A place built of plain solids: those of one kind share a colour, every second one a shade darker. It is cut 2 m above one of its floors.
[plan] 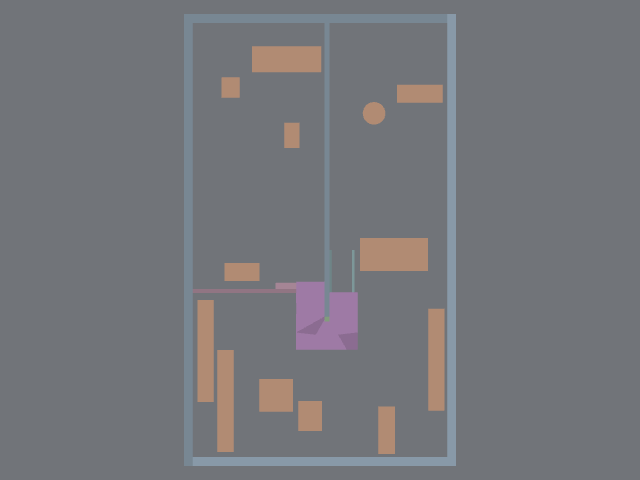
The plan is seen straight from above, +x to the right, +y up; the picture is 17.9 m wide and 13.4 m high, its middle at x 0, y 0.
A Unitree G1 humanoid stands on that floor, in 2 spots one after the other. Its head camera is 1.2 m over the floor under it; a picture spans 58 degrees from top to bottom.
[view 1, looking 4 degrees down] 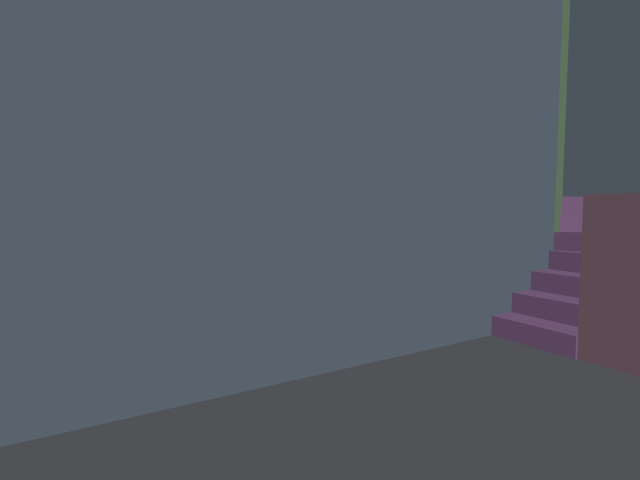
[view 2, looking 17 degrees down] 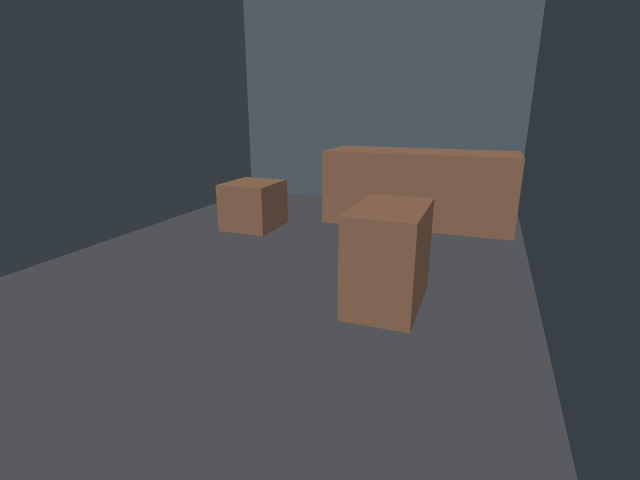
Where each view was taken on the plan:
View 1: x -2.52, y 2.34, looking -31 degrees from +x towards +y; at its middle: wall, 3.09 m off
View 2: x -0.27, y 0.39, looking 111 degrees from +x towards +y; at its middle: ground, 4.10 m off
